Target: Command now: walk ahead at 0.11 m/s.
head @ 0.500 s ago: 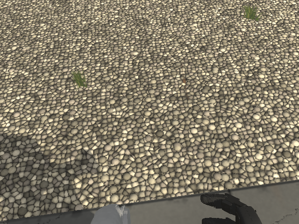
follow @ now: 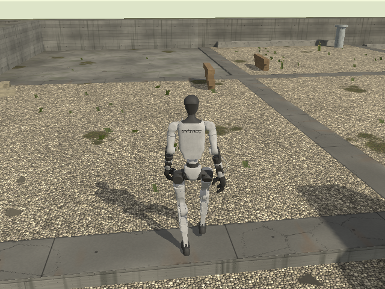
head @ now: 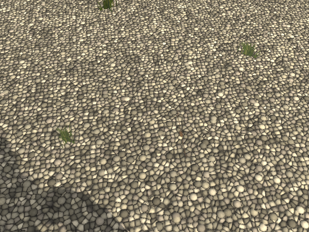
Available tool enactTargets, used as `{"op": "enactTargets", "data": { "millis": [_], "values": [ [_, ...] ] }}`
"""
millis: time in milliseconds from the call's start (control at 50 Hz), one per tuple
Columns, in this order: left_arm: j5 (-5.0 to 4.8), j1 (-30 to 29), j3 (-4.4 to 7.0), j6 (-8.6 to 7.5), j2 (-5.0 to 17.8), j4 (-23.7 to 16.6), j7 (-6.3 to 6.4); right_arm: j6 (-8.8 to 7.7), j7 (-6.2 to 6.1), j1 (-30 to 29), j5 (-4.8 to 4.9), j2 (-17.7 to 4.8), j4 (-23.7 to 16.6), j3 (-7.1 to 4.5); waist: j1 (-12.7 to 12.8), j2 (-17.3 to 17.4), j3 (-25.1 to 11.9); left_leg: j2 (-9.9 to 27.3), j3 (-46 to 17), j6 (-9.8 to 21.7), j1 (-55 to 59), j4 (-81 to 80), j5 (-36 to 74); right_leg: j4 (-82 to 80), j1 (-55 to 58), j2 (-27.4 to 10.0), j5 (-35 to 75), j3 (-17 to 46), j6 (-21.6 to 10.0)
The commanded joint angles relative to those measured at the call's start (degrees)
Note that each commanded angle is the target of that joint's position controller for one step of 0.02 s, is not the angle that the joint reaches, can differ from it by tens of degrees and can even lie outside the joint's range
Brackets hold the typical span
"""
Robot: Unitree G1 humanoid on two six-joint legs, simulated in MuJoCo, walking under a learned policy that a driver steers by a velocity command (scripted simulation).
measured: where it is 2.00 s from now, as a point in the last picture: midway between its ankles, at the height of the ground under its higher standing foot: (155, 209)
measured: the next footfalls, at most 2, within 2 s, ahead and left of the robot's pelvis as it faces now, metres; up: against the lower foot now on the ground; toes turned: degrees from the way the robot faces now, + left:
right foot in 0.06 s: +0.18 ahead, -0.07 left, +0.00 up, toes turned -1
left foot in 0.40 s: +0.10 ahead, +0.12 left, +0.00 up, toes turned +0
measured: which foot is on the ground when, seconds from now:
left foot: down 0.00-0.06, up 0.08-0.38, down 0.40-1.00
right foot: up 0.00-0.04, down 0.06-1.00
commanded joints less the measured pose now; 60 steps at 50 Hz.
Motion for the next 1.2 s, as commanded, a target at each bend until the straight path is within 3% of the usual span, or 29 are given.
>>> {"op": "enactTargets", "data": {
  "millis": [20, 40, 60, 80, 100, 120, 140, 160, 180, 240, 320, 380, 400, 440, 460, 500, 560, 620, 980, 1000, 1040, 1060, 1100, 1140, 1200],
  "values": [
    [0.88, 11.32, 1.50, -1.05, 4.60, 1.93, 0.95, 0.22, -1.20, 0.67, 0.02, -7.97, -2.20, -1.83, 5.22, 8.92, -5.99, 12.04, -3.64, 0.35, 5.09, 9.81, 59.42, -8.90, 14.03, 1.88, -0.37, -0.09, -1.16],
    [1.57, 14.78, 1.81, -1.89, 5.10, 3.41, 1.35, 0.54, -1.26, -0.41, 0.58, -7.93, -2.53, -1.90, 7.35, 6.65, -6.14, 11.03, -3.34, 0.10, 3.15, 15.94, 53.04, -16.37, 19.75, 0.70, 5.76, 0.76, -1.87],
    [2.19, 17.43, 2.43, -2.60, 7.71, 4.68, 1.69, 0.68, -1.27, 0.61, 0.95, -7.02, -3.39, -1.55, 7.09, 2.63, -9.07, 8.62, -3.51, -0.29, -3.44, 23.97, 36.71, -13.53, 28.78, -5.19, 25.15, 5.65, -2.81],
    [2.35, 19.94, 2.88, -2.60, 10.64, 5.02, 1.85, 1.36, -1.11, 9.04, 2.87, -0.35, -3.46, -0.15, 4.45, -8.77, -16.81, 1.75, -2.01, -2.31, -14.22, 39.49, -1.42, -7.08, 41.94, -21.58, 58.21, 20.21, -13.87],
    [-0.15, 18.17, 1.80, -1.92, 6.91, 4.76, 1.58, 3.04, -0.72, 10.73, 2.00, -2.99, -1.66, -1.02, 3.64, -7.13, -21.26, -0.68, -8.06, -3.03, -14.44, 45.70, -17.23, -11.53, 37.51, -24.25, 52.19, 28.18, -19.25],
    [-0.68, 13.18, 1.23, -1.58, 5.42, 3.45, 1.36, 3.96, -0.49, 7.44, 0.30, -4.71, -1.89, -1.58, 2.42, -2.82, -14.51, 1.10, -10.35, -3.31, -16.18, 46.68, -16.70, -15.25, 30.38, -22.01, 37.53, 24.87, -18.34],
    [-0.55, 9.31, 0.68, -1.14, 4.00, 2.90, 1.51, 4.36, -0.21, 3.56, -0.97, -4.64, -2.39, -1.54, 1.96, -0.86, -9.46, 1.93, -10.57, -3.37, -17.51, 44.65, -15.06, -18.43, 24.82, -19.60, 23.79, 22.61, -16.09],
    [-0.38, 6.94, 0.17, -0.79, 3.11, 2.69, 1.91, 4.95, 0.02, 1.29, -1.26, -4.32, -2.68, -1.51, 0.80, -0.43, -6.12, 3.25, -10.77, -3.70, -16.60, 40.35, -13.40, -21.40, 19.68, -17.09, 13.97, 19.88, -13.41],
    [-0.26, 6.49, -0.06, -0.52, 3.08, 3.16, 2.24, 5.73, 0.08, 0.54, -1.39, -4.07, -2.79, -1.46, 0.05, -2.31, -4.28, 3.74, -10.16, -4.08, -14.56, 36.08, -11.88, -23.27, 15.91, -14.61, 7.17, 17.53, -10.85],
    [0.40, 8.15, 0.48, -0.11, 5.52, 4.22, 2.07, 7.34, -0.65, 2.12, -0.69, -2.21, -0.72, -0.82, 0.15, -3.36, -5.30, 2.49, -7.77, -4.47, -11.50, 27.15, -11.41, -24.68, 15.80, -11.86, -4.75, 15.42, -7.99],
    [-0.27, 8.43, 1.30, 1.18, 6.91, 5.14, 1.88, 7.97, -1.03, 0.67, -0.39, -2.06, 0.40, -0.60, 1.16, -6.35, -3.02, 2.21, -5.94, -4.28, -9.44, 17.16, -6.62, -27.66, 13.64, -10.41, -25.77, 16.06, -5.87],
    [-0.85, 8.79, 1.90, 2.34, 7.09, 5.99, 1.98, 7.31, -0.95, 2.05, -0.86, -1.18, 1.88, -0.16, 0.98, -4.01, -0.26, 3.19, -6.16, -2.90, -5.51, 7.66, 0.19, -28.29, 9.51, -9.75, -32.61, 16.00, -2.77],
    [-0.93, 9.36, 2.02, 2.50, 6.68, 6.34, 1.91, 6.80, -0.99, 2.16, -1.28, -1.50, 1.86, -0.01, 1.37, -2.70, 1.00, 5.22, -8.67, -2.26, -6.00, 4.09, 0.69, -27.54, 9.33, -9.28, -32.57, 15.89, -1.27],
    [-1.44, 9.55, 2.07, 2.81, 5.23, 6.41, 1.67, 5.79, -1.07, 0.34, -0.71, -2.90, 1.72, -0.10, 3.39, 2.89, 3.33, 7.76, -13.61, -1.10, -16.53, -0.46, -7.69, -24.12, 15.47, -5.80, -25.47, 12.39, 0.14],
    [-1.12, 9.63, 1.86, 2.68, 4.40, 6.66, 1.43, 5.11, -1.06, -0.72, -0.48, -1.86, 1.70, 0.26, 4.19, 4.52, 2.73, 8.53, -14.62, -1.27, -19.98, -2.89, -9.59, -21.29, 20.37, -5.35, -20.44, 11.44, -0.14],
    [-0.53, 11.30, 1.55, 2.32, 3.61, 7.86, 1.18, 4.18, -1.21, -2.03, -0.12, -1.93, 1.72, 0.25, 5.50, 5.88, 1.35, 8.83, -15.15, -1.83, -21.82, -5.11, -9.01, -18.19, 25.29, -5.00, -14.94, 10.39, -0.30],
    [-0.45, 11.60, 1.31, 1.73, 3.94, 9.18, 1.12, 3.83, -1.31, -0.61, -0.22, -1.50, 2.08, 0.33, 4.96, 2.54, 0.95, 8.39, -14.15, -1.42, -18.49, -3.83, -4.06, -18.20, 24.15, -5.49, -13.32, 10.78, -0.56],
    [-0.65, 11.23, 0.90, 1.55, 3.45, 10.14, 1.34, 4.01, -1.24, 1.63, -0.35, -1.14, 2.81, 0.39, 4.02, 1.43, 1.03, 8.12, -13.50, -0.99, -15.81, -2.77, -1.50, -18.50, 22.49, -5.66, -12.95, 10.84, -0.41],
    [-0.77, 13.57, -0.38, 1.60, 1.33, 15.50, 2.25, 4.21, -1.28, 2.43, -0.09, 0.22, 5.04, 0.76, 3.26, 1.22, 1.91, 8.38, -12.55, -0.65, -10.65, -2.19, 7.00, -16.72, 22.72, -6.00, -5.76, 9.98, 0.26],
    [-0.74, 13.97, -0.47, 1.66, 1.03, 15.85, 2.22, 4.22, -1.25, 3.19, -0.18, 0.36, 5.40, 0.80, 3.09, 1.35, 0.79, 8.01, -12.59, -0.44, -10.17, -3.01, 2.46, -16.68, 23.23, -5.41, -9.24, 9.64, 0.22],
    [-0.58, 13.38, -0.04, 1.89, 1.75, 15.49, 2.01, 4.55, -1.13, 4.04, -0.25, -1.98, 5.54, -0.19, 2.55, 3.75, 2.38, 7.79, -14.63, 1.42, -11.12, -4.61, -12.75, -12.48, 20.20, -2.23, -20.29, 6.95, -0.38],
    [-0.29, 12.59, 0.18, 1.95, 1.84, 14.92, 1.71, 4.79, -1.02, 4.57, -0.20, -3.30, 5.37, -0.76, 1.93, 6.05, 4.36, 9.49, -17.97, 3.22, -11.36, -6.75, -21.31, -8.79, 16.12, -0.37, -25.51, 4.93, -0.59],
    [0.64, 8.89, 0.05, 1.58, 0.67, 12.58, 0.82, 4.85, -0.92, 7.08, 0.11, -5.01, 5.67, -1.75, 0.28, 8.69, 9.90, 16.82, -26.42, 7.63, -10.01, -12.71, -30.77, -0.44, 6.56, 0.41, -25.13, 0.79, -0.42],
    [0.92, 5.81, 0.36, 0.46, 1.17, 10.17, 0.04, 4.02, -0.72, 7.68, -0.33, -5.12, 5.79, -2.23, -0.11, 7.67, 12.19, 20.74, -29.46, 10.29, -7.18, -14.27, -24.90, 5.23, 0.61, -2.89, -23.08, 1.40, -0.81],
    [0.29, 3.44, 1.33, -1.19, 2.88, 7.55, -0.94, 2.61, -0.37, 7.77, -0.87, -5.65, 5.80, -2.79, 0.40, 5.16, 10.06, 19.85, -25.38, 9.93, 0.39, -12.29, -11.20, 4.78, -2.62, -4.34, -23.46, 1.95, -0.88]
  ]
}}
